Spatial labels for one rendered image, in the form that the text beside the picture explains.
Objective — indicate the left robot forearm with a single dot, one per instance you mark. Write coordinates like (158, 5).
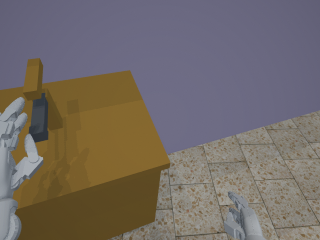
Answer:
(10, 224)

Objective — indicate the right robot hand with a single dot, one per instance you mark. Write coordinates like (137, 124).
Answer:
(246, 222)

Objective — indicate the counter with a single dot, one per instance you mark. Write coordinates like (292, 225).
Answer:
(102, 161)

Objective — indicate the left robot hand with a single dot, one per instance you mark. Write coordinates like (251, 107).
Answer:
(11, 124)

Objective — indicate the tap lever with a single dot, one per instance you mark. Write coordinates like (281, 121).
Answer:
(39, 119)

